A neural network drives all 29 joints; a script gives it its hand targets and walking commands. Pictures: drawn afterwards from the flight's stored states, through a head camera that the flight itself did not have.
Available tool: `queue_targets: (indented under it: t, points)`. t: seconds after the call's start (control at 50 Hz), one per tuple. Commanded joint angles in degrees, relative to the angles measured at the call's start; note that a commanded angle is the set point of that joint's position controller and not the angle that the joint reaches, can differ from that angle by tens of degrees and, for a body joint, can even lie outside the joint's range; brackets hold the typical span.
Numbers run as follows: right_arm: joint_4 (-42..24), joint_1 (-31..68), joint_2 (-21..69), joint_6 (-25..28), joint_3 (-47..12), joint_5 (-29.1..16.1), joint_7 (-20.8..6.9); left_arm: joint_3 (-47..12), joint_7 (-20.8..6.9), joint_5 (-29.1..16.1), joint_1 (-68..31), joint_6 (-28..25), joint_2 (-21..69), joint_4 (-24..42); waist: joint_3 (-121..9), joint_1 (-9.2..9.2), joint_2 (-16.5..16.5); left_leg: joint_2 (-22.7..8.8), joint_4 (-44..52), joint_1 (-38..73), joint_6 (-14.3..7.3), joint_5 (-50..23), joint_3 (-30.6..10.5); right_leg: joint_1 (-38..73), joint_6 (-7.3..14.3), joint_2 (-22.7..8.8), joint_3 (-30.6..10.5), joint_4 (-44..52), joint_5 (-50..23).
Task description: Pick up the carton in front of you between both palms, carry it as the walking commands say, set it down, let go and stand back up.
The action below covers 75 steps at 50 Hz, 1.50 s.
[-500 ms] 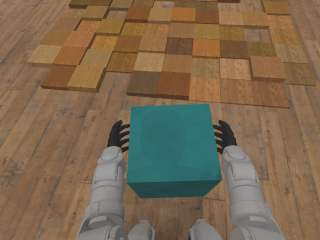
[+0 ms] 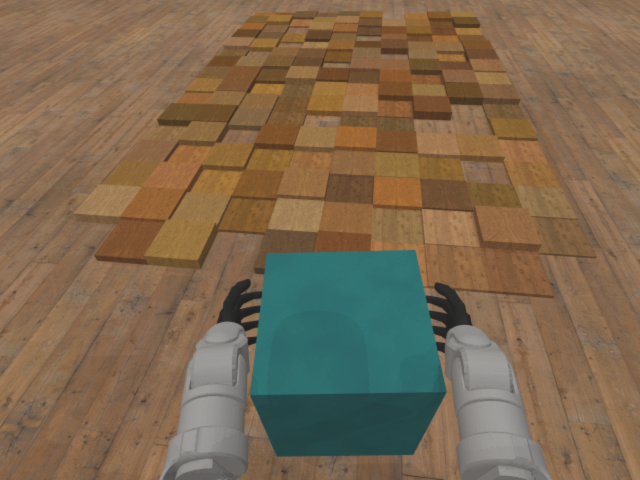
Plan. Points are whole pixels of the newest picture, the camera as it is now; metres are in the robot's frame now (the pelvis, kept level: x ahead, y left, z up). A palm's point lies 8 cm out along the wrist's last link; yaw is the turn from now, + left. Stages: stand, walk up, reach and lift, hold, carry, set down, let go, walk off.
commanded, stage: reach and lift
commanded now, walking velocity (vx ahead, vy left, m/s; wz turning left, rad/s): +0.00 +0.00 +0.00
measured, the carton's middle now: (342, 358) +0.31 +0.00 -0.05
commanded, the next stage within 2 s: hold in 0.84 s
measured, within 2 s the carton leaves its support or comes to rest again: neither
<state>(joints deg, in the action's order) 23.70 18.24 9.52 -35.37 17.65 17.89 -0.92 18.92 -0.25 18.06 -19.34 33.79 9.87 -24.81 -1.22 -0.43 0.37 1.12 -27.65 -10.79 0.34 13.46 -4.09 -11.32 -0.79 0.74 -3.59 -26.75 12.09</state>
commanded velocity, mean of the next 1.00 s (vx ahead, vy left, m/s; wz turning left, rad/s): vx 0.00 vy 0.00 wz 0.00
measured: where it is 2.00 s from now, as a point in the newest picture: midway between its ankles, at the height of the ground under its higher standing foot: outside the picture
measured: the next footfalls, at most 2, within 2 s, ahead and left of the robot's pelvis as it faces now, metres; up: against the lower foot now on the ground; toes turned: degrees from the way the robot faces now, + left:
none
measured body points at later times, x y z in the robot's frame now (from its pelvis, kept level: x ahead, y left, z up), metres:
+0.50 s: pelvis +0.01 +0.00 +0.01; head -0.01 -0.01 +0.46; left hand +0.32 +0.15 +0.03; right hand +0.32 -0.16 +0.03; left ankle +0.02 +0.12 -0.74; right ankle +0.03 -0.13 -0.74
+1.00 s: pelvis +0.01 +0.00 +0.01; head -0.03 +0.00 +0.46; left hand +0.31 +0.15 +0.05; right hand +0.31 -0.15 +0.05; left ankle +0.02 +0.12 -0.74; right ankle +0.03 -0.13 -0.74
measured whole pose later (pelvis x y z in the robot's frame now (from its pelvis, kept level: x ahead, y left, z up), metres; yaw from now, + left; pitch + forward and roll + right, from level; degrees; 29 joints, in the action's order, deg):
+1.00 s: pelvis +0.01 +0.00 +0.01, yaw +0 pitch -7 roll +0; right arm 10.9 12.8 8.2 -43.0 10.3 14.8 -0.1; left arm 11.8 0.0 15.0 -14.0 41.6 8.5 -11.9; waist 1.0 -0.1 0.3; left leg 0.9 -19.6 -1.8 0.4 10.9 -4.2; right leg -2.5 -0.7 0.5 -3.7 -19.1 9.7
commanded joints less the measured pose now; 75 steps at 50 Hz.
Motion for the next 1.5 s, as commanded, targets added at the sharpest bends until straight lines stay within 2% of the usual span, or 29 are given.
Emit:
queue_targets:
  t: [0.0, 0.16, 0.54, 0.66, 0.8, 0.92, 1.0, 1.08, 1.3, 1.48]
  points:
    - [-0.72, 33.98, 53.73, 2.46, -29.92, -12.7, -14.31, -29.87, -14.7, -12.17, -29.85, -0.72, 56.17, -2.4, -10.58, 0.02, 0.31, 3.51, 5.89, -0.21, -0.76, -0.36, 0.01, 4.71, 1.39, 4.26, 0.57, 4.13, -0.1]
    - [-1.69, 34.34, 53.74, 2.26, -30.73, -12.63, -14.07, -30.65, -14.79, -12.12, -30.69, -0.56, 55.69, -1.52, -13.1, -0.07, -0.16, 3.79, 6.33, 1.96, -0.48, -2.32, 0.29, 7.09, 1.11, 4.34, 0.46, 4.72, -2.03]
    - [-9.03, 24.53, 52.83, -0.35, -33.62, -14.78, -12.69, -33.55, -14.16, -14.03, -21.26, 1.95, 53.02, 6.27, -13.54, 0.16, -0.42, 4.61, 8.35, 7.62, 0.01, -14.82, -0.1, 12.32, 0.2, 4.66, -0.44, 7.31, -14.56]
    - [-11.12, 23.31, 52.31, -1.22, -34.45, -15.36, -12.48, -34.43, -13.91, -14.66, -20.06, 2.84, 52.73, 8.31, -12.83, 0.07, -0.3, 4.64, 8.73, 8.21, 0.12, -15.99, -0.29, 12.97, 0.13, 4.75, -0.48, 7.63, -15.54]
    - [-12.13, 23.98, 51.51, -2.14, -34.63, -15.58, -12.57, -34.67, -13.68, -14.91, -20.45, 3.83, 52.74, 9.18, -11.83, 0.01, -0.07, 4.49, 9.08, 8.2, 0.19, -14.47, -0.34, 12.7, 0.22, 4.87, -0.26, 7.81, -13.45]
    - [-17.8, 22.94, 51.37, -4.35, -39.16, -18.23, -12.36, -38.6, -12.99, -17.37, -18.72, 6.15, 52.74, 14.88, -14.38, 0.43, 0.05, 4.33, 9.75, 11.25, 0.54, -18.81, -0.73, 14.79, 0.0, 4.9, -0.42, 8.51, -16.91]
    - [-16.17, 21.36, 48.37, -6.46, -35.85, -16.48, -11.91, -35.81, -12.6, -15.74, -17.57, 8.33, 49.94, 13.42, -7.73, 0.32, -0.03, 4.09, 11.24, 9.17, 0.36, -11.59, -0.38, 12.66, 0.43, 4.65, -0.24, 9.7, -9.95]
    - [-14.81, 24.56, 48.94, -6.57, -34.94, -16.21, -12.34, -35.06, -13.17, -15.63, -20.96, 8.4, 50.39, 12.28, -5.96, 0.21, 0.06, 3.78, 11.28, 7.44, 0.0, -6.07, -0.11, 11.49, 0.7, 4.55, 0.17, 9.71, -5.1]
    - [-12.52, 29.61, 51.22, -5.91, -35.16, -16.29, -12.85, -34.79, -13.99, -15.48, -26.05, 7.61, 51.78, 9.91, -8.51, 0.43, -0.12, 3.79, 10.17, 6.46, -0.16, -3.26, 0.33, 11.84, 0.59, 4.22, 0.15, 8.79, -2.84]
    - [-12.62, 28.23, 51.39, -6.15, -35.0, -16.21, -12.57, -34.49, -14.08, -15.21, -24.99, 7.69, 51.25, 10.21, -9.23, 0.48, -0.39, 3.97, 10.17, 7.58, -0.05, -6.44, 0.43, 12.76, 0.37, 4.25, -0.01, 9.11, -6.22]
